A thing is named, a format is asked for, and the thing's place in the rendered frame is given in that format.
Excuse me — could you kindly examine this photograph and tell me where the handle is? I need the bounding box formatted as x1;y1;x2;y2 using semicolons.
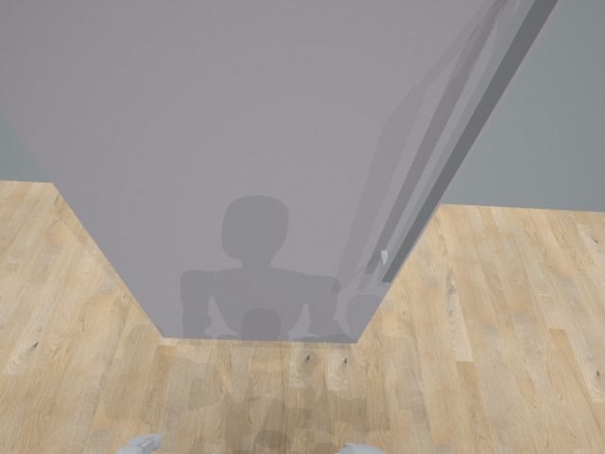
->
380;0;558;283

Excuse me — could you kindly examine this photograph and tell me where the robot left hand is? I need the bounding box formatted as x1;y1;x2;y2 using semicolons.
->
116;433;163;454

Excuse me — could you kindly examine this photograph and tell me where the fridge door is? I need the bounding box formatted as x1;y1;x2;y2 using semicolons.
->
0;0;564;343

